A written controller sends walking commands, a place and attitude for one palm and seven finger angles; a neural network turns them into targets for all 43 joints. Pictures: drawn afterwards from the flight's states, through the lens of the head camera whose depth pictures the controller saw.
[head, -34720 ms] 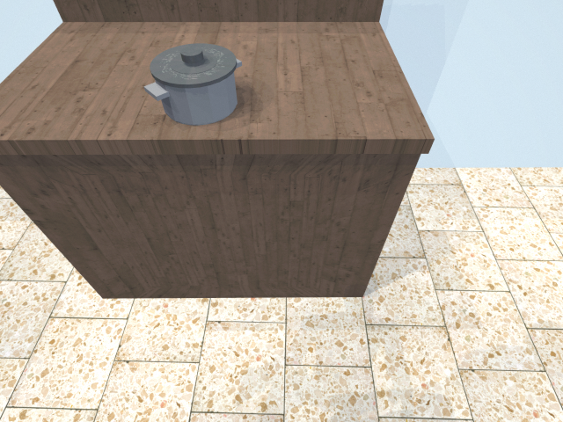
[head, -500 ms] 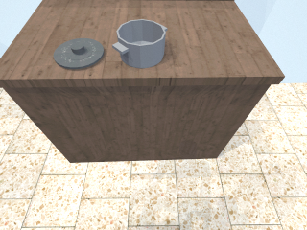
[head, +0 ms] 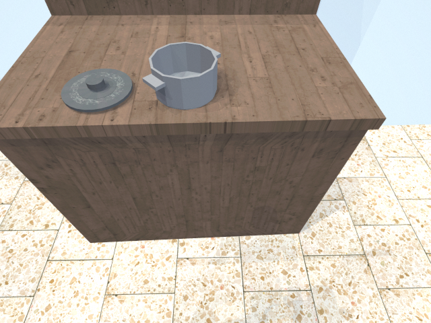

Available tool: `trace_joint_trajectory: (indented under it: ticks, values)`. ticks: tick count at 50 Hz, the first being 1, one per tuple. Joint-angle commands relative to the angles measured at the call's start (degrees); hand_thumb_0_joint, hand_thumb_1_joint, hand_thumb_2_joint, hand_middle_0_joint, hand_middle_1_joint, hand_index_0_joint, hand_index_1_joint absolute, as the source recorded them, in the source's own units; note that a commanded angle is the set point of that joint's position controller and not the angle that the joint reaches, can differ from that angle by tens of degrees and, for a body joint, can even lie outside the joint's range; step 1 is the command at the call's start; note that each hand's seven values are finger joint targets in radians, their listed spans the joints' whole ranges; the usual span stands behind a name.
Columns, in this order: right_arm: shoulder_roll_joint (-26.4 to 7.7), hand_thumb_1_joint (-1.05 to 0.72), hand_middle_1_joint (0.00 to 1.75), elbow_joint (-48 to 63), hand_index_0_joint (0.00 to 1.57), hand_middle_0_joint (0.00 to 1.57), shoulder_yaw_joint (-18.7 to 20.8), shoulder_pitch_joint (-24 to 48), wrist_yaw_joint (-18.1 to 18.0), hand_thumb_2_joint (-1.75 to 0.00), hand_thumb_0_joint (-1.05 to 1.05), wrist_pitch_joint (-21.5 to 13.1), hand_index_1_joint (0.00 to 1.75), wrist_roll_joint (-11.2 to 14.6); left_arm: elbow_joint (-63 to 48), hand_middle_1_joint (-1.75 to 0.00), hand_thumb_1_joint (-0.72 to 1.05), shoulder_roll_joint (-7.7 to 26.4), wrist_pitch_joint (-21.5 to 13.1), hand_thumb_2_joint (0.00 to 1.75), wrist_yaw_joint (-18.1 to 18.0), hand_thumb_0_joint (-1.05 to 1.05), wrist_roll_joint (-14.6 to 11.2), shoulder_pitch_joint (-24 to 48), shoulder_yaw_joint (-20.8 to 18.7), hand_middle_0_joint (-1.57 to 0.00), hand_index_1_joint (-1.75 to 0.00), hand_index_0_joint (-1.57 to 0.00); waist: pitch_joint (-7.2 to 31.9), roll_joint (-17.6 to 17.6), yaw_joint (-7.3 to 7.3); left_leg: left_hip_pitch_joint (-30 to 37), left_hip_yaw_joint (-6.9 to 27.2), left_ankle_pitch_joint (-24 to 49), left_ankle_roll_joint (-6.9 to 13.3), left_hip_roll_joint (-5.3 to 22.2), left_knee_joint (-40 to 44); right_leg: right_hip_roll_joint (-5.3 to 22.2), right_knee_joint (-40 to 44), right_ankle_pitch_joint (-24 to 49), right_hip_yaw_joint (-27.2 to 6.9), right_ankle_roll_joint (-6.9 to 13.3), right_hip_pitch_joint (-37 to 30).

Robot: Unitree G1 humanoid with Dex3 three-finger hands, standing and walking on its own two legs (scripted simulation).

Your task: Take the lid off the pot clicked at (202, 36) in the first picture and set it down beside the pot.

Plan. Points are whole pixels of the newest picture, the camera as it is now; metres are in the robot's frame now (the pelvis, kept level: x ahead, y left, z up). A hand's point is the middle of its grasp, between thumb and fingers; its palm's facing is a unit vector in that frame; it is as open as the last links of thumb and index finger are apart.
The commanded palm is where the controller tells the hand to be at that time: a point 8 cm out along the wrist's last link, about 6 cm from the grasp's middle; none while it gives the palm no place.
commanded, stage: let the arm hang, fingers relaxed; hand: left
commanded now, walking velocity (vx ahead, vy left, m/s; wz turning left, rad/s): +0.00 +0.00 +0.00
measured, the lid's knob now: (95, 82) +0.65 +0.34 +0.06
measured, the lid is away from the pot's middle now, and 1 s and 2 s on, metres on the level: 0.23 0.23 0.23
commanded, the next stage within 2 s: look to check the result in 0.16 s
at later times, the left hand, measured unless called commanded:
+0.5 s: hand out of the picture +0.02 +0.19 -0.18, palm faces +0.03 -0.98 -0.20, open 7.3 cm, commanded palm none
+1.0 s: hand out of the picture +0.00 +0.20 -0.18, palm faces +0.03 -0.98 -0.20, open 7.3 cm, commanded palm none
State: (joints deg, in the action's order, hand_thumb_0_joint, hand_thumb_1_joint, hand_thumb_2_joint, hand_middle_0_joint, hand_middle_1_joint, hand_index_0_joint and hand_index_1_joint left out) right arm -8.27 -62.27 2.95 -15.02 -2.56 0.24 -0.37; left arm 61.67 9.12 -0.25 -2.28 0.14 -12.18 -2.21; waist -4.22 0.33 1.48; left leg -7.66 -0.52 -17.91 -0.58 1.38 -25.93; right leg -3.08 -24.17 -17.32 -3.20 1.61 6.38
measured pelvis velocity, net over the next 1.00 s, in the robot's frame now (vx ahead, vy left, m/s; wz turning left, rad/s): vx -0.02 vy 0.02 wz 0.01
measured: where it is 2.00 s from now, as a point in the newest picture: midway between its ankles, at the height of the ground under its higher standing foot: outside the picture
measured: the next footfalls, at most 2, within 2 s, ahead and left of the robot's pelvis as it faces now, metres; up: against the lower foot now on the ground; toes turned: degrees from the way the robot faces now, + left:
none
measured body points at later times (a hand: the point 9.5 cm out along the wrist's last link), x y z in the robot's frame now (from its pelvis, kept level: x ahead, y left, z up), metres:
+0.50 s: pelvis +0.00 +0.01 +0.00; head +0.03 +0.02 +0.45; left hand +0.02 +0.24 -0.16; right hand -0.02 -0.20 -0.16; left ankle -0.05 +0.12 -0.74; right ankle -0.05 -0.11 -0.74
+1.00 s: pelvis -0.02 +0.02 +0.00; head +0.02 +0.03 +0.45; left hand +0.00 +0.25 -0.16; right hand -0.03 -0.19 -0.16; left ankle -0.05 +0.12 -0.74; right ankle -0.05 -0.11 -0.74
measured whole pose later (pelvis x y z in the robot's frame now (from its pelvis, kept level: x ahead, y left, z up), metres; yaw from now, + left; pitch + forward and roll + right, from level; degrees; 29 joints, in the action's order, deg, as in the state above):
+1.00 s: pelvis -0.02 +0.02 +0.00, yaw +0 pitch -1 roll +0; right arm -6.5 -63.8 2.0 -16.4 -2.7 -0.2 -0.4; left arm 63.6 9.0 -0.2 -2.3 0.2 -13.0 -1.6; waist -4.7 -0.5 1.3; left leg -7.5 -0.7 -15.5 1.2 -0.7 -23.9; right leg -0.9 -22.6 -15.5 -3.3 -0.2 6.3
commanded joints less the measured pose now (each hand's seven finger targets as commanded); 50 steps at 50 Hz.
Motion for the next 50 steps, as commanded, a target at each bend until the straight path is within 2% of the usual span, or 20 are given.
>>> trace_joint_trajectory:
  ticks: [1, 3, 5, 8, 10, 12, 20, 23, 25, 28, 29, 33, 34, 35, 38, 45, 48, 49, 50]
  values:
    - [-4.63, -0.9, 0.3, 1.2, 0.2, 0.2, 1.0, -5.21, -0.41, -0.9, 0.0, -0.58, 0.3, -0.12, -2.19, -0.3, 0.9, 6.02, -0.75, 0.9, -0.48, 0.0, 0.12, -2.48, -0.78, -0.2, -0.3, -0.2, 2.82, -0.46, -0.09, 3.18, 2.54, 21.1, 2.44, 4.17, 1.33, 7.31, 3.39, 24.98, -4.63, 1.02, 1.02]
    - [-4.69, -0.9, 0.3, 1.17, 0.2, 0.2, 1.01, -5.34, -0.48, -0.9, 0.0, -0.59, 0.3, -0.14, -1.88, -0.3, 0.9, 5.88, -0.8, 0.9, -0.52, 0.0, 0.13, -3.0, -0.7, -0.2, -0.3, -0.2, 3.46, -0.97, -0.04, 3.67, 2.55, 22.13, 2.37, 4.26, 1.09, 7.31, 3.27, 25.93, -4.38, 1.03, 0.65]
    - [-4.45, -0.9, 0.3, 0.98, 0.2, 0.2, 0.93, -5.3, -0.47, -0.9, 0.0, -0.56, 0.3, -0.11, -1.75, -0.3, 0.9, 5.64, -0.7, 0.9, -0.51, 0.0, 0.13, -3.03, -0.55, -0.2, -0.3, -0.2, 2.27, -0.55, -0.01, 3.18, 2.79, 20.9, 2.48, 4.25, 1.7, 7.11, 3.64, 23.85, -4.29, 1.01, 1.44]
    - [-4.38, -0.9, 0.3, 0.72, 0.2, 0.2, 0.9, -5.46, -0.59, -0.9, 0.0, -0.7, 0.3, -0.16, -1.31, -0.3, 0.9, 5.4, -0.78, 0.9, -0.53, 0.0, 0.13, -3.59, -0.53, -0.2, -0.3, -0.2, 3.55, -0.13, -0.13, 4.27, 2.77, 23.32, 2.56, 4.46, 1.48, 7.11, 3.25, 25.03, -3.93, 1.04, 0.84]
    - [-4.16, -0.9, 0.3, 0.58, 0.2, 0.2, 0.91, -5.51, -0.56, -0.9, 0.0, -0.62, 0.3, -0.08, -1.19, -0.3, 0.9, 5.35, -0.72, 0.9, -0.51, 0.0, 0.14, -3.59, -0.44, -0.2, -0.3, -0.2, 2.7, 0.09, -0.07, 3.77, 2.97, 21.28, 2.64, 4.37, 1.92, 6.92, 3.81, 22.38, -3.8, 0.87, 1.49]
    - [-4.09, -0.9, 0.3, 0.49, 0.2, 0.2, 0.87, -5.63, -0.62, -0.9, 0.0, -0.72, 0.3, -0.11, -1.04, -0.3, 0.9, 5.18, -0.78, 0.9, -0.53, 0.0, 0.13, -3.82, -0.41, -0.2, -0.3, -0.2, 2.9, -0.1, -0.16, 3.84, 3.0, 22.98, 2.66, 4.37, 1.68, 7.01, 3.5, 24.21, -3.77, 0.92, 0.95]
    - [-4.03, -0.9, 0.3, 0.18, 0.2, 0.2, 0.68, -6.02, -0.6, -0.9, 0.0, -0.82, 0.3, -0.17, -0.74, -0.3, 0.9, 4.98, -0.53, 0.9, -0.37, 0.0, 0.19, -3.53, -0.2, -0.2, -0.3, -0.2, 1.52, 0.83, -0.3, 3.28, 3.91, 21.11, 3.1, 4.64, 3.51, 6.56, 3.79, 18.15, -2.73, 0.7, 2.16]
    - [-3.96, -0.9, 0.3, 0.13, 0.2, 0.2, 0.66, -5.99, -0.59, -0.9, 0.0, -0.9, 0.3, -0.22, -0.53, -0.3, 0.9, 4.93, -0.62, 0.9, -0.36, 0.0, 0.15, -3.66, -0.13, -0.2, -0.3, -0.2, 1.59, 0.04, -0.39, 3.15, 3.86, 22.0, 3.04, 4.42, 3.33, 6.87, 3.72, 19.76, -2.76, 0.69, 1.85]
    - [-3.93, -0.9, 0.3, -0.01, 0.2, 0.2, 0.63, -6.13, -0.6, -0.9, 0.0, -0.88, 0.3, -0.25, -0.64, -0.3, 0.9, 4.92, -0.53, 0.9, -0.38, 0.0, 0.18, -3.45, -0.1, -0.2, -0.3, -0.2, 1.13, 0.92, -0.34, 3.11, 4.03, 21.3, 3.15, 4.47, 3.85, 6.76, 3.78, 18.31, -2.63, 0.69, 2.35]
    - [-3.78, -0.9, 0.3, -0.04, 0.2, 0.2, 0.61, -6.27, -0.61, -0.9, 0.0, -0.94, 0.3, -0.26, -0.55, -0.3, 0.9, 4.86, -0.57, 0.9, -0.36, 0.0, 0.17, -3.35, -0.15, -0.2, -0.3, -0.2, 0.97, 0.5, -0.38, 2.71, 4.23, 21.88, 3.14, 4.38, 3.9, 6.79, 3.7, 18.56, -2.46, 0.57, 2.03]
    - [-3.84, -0.9, 0.3, 0.04, 0.2, 0.2, 0.61, -6.45, -0.54, -0.9, 0.0, -0.86, 0.3, -0.15, -0.67, -0.3, 0.9, 5.08, -0.55, 0.9, -0.41, 0.0, 0.28, -3.4, -0.11, -0.2, -0.3, -0.2, 0.9, -0.11, -0.38, 2.44, 4.3, 20.12, 3.14, 4.32, 4.1, 6.64, 4.03, 17.07, -2.54, 0.52, 2.17]
    - [-3.79, -0.9, 0.3, -0.23, 0.2, 0.2, 0.54, -6.39, -0.61, -0.9, 0.0, -1.05, 0.3, -0.26, -0.53, -0.3, 0.9, 4.94, -0.58, 0.9, -0.38, 0.0, 0.15, -3.32, -0.15, -0.2, -0.3, -0.2, 1.88, 0.92, -0.45, 3.19, 4.31, 22.1, 3.2, 4.36, 4.11, 6.92, 3.76, 18.15, -2.29, 0.48, 1.71]
    - [-3.68, -0.9, 0.3, -0.06, 0.2, 0.2, 0.57, -6.36, -0.56, -0.9, 0.0, -0.96, 0.3, -0.15, -0.55, -0.3, 0.9, 4.9, -0.53, 0.9, -0.4, 0.0, 0.21, -3.32, -0.04, -0.2, -0.3, -0.2, 0.82, -0.3, -0.42, 2.58, 4.56, 19.96, 3.23, 4.25, 4.47, 6.69, 4.16, 16.26, -2.3, 0.4, 2.45]
    - [-3.81, -0.9, 0.3, -0.21, 0.2, 0.2, 0.5, -6.25, -0.54, -0.9, 0.0, -0.93, 0.3, -0.24, -0.47, -0.3, 0.9, 4.77, -0.47, 0.9, -0.36, 0.0, 0.21, -3.14, 0.01, -0.2, -0.3, -0.2, 0.18, 0.17, -0.37, 2.19, 4.46, 19.2, 3.23, 4.28, 4.76, 6.74, 4.33, 15.84, -2.47, 0.41, 2.74]
    - [-3.67, -0.9, 0.3, -0.23, 0.2, 0.2, 0.5, -6.53, -0.59, -0.9, 0.0, -1.08, 0.3, -0.27, -0.4, -0.3, 0.9, 4.74, -0.6, 0.9, -0.38, 0.0, 0.16, -3.39, -0.04, -0.2, -0.3, -0.2, 1.75, 0.22, -0.37, 2.93, 4.47, 21.11, 3.25, 4.27, 4.44, 6.98, 3.92, 17.7, -2.41, 0.47, 1.86]
    - [-3.76, -0.9, 0.3, -0.33, 0.2, 0.2, 0.4, -6.47, -0.5, -0.9, 0.0, -0.98, 0.3, -0.25, -0.18, -0.3, 0.9, 4.64, -0.48, 0.9, -0.36, 0.0, 0.29, -3.46, 0.07, -0.2, -0.3, -0.2, 0.05, 0.31, -0.31, 2.0, 4.71, 18.23, 3.29, 4.13, 5.2, 6.8, 4.54, 14.59, -2.28, 0.27, 3.1]
    - [-3.69, -0.9, 0.3, -0.35, 0.2, 0.2, 0.36, -6.43, -0.57, -0.9, 0.0, -1.11, 0.3, -0.24, 0.1, -0.3, 0.9, 4.54, -0.57, 0.9, -0.37, 0.0, 0.22, -3.85, 0.05, -0.2, -0.3, -0.2, 1.33, 0.56, -0.42, 2.78, 4.68, 19.65, 3.32, 4.14, 4.99, 6.95, 4.37, 15.9, -2.45, 0.31, 2.42]
    - [-3.73, -0.9, 0.3, -0.23, 0.2, 0.2, 0.42, -6.47, -0.51, -0.9, 0.0, -0.98, 0.3, -0.11, 0.07, -0.3, 0.9, 4.77, -0.55, 0.9, -0.4, 0.0, 0.29, -3.92, 0.16, -0.2, -0.3, -0.2, 0.63, -0.55, -0.35, 2.36, 4.65, 17.93, 3.25, 4.07, 4.98, 6.77, 4.75, 14.69, -2.5, 0.25, 2.9]
    - [-3.67, -0.9, 0.3, -0.31, 0.2, 0.2, 0.45, -6.47, -0.5, -0.9, 0.0, -0.99, 0.3, -0.19, 0.14, -0.3, 0.9, 4.47, -0.56, 0.9, -0.41, 0.0, 0.3, -3.95, 0.18, -0.2, -0.3, -0.2, 0.41, -0.14, -0.28, 2.26, 4.56, 17.81, 3.25, 4.02, 5.11, 6.93, 4.89, 14.68, -2.57, 0.25, 3.12]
